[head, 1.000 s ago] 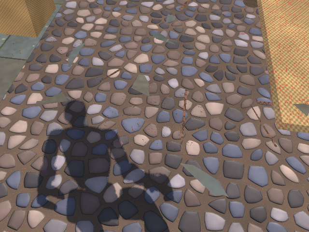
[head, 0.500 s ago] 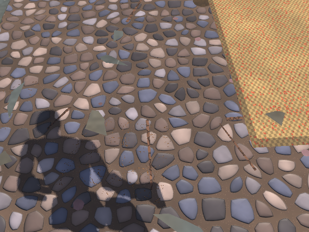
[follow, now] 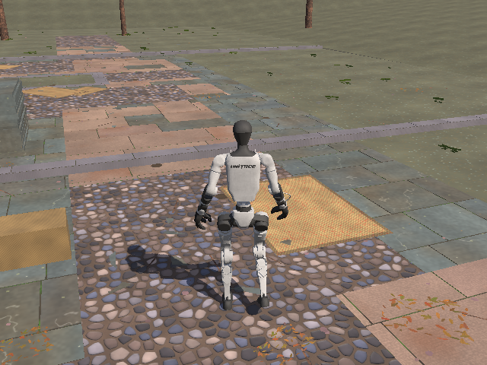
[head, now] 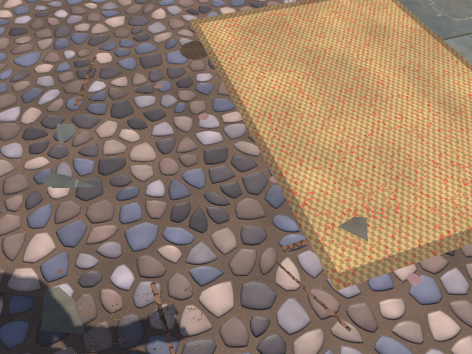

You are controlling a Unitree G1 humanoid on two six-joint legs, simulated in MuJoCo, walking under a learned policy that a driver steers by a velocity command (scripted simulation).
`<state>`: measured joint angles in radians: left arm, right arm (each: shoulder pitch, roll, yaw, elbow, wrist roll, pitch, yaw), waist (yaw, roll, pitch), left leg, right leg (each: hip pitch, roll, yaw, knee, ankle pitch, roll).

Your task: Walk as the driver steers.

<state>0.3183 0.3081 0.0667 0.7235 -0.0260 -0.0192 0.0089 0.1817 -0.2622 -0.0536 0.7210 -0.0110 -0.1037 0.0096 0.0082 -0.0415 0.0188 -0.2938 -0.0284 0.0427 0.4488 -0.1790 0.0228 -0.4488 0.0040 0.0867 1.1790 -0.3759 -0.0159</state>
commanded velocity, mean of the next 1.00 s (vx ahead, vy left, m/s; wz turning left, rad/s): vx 0.50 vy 0.00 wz -0.06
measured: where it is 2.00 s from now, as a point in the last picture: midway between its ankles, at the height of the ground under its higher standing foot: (250, 192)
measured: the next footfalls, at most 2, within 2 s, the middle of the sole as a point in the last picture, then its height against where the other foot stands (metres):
right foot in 0.36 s outside the picture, level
left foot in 0.92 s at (249, 290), level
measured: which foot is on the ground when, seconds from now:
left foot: down 0.00-0.38, up 0.40-0.90, down 0.92-1.00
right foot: up 0.00-0.34, down 0.36-0.94, up 0.96-1.00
